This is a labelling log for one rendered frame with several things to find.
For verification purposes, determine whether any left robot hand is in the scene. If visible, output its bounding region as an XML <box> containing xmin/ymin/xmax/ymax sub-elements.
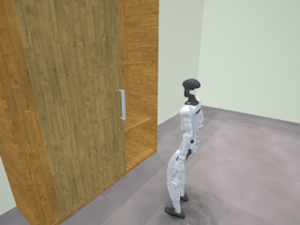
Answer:
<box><xmin>172</xmin><ymin>161</ymin><xmax>185</xmax><ymax>180</ymax></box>

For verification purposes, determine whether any robot right upper arm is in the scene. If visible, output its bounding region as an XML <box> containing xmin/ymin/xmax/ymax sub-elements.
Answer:
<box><xmin>197</xmin><ymin>98</ymin><xmax>204</xmax><ymax>125</ymax></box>

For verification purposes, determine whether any right robot hand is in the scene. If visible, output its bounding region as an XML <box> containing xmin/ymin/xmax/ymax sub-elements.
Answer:
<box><xmin>193</xmin><ymin>140</ymin><xmax>199</xmax><ymax>153</ymax></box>

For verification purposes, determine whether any right robot forearm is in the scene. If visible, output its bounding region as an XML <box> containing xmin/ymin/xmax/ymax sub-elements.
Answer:
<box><xmin>193</xmin><ymin>123</ymin><xmax>203</xmax><ymax>141</ymax></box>

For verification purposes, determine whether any robot left upper arm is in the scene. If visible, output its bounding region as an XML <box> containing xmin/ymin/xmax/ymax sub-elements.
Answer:
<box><xmin>179</xmin><ymin>106</ymin><xmax>193</xmax><ymax>139</ymax></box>

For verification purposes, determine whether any handle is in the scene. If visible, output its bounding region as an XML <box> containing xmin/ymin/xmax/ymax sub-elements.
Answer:
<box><xmin>25</xmin><ymin>111</ymin><xmax>40</xmax><ymax>155</ymax></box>
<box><xmin>119</xmin><ymin>89</ymin><xmax>127</xmax><ymax>121</ymax></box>

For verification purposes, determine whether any left robot forearm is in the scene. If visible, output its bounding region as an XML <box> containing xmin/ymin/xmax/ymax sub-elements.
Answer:
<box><xmin>177</xmin><ymin>133</ymin><xmax>191</xmax><ymax>163</ymax></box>

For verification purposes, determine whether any wardrobe door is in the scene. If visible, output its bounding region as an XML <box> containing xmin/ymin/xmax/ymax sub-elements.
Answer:
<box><xmin>13</xmin><ymin>0</ymin><xmax>127</xmax><ymax>219</ymax></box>
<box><xmin>0</xmin><ymin>0</ymin><xmax>61</xmax><ymax>225</ymax></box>

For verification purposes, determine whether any robot left foot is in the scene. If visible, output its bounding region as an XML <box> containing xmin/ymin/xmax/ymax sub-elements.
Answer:
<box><xmin>164</xmin><ymin>206</ymin><xmax>186</xmax><ymax>219</ymax></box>

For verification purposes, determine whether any humanoid robot torso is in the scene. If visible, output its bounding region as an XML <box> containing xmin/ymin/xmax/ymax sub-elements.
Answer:
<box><xmin>179</xmin><ymin>102</ymin><xmax>201</xmax><ymax>155</ymax></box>

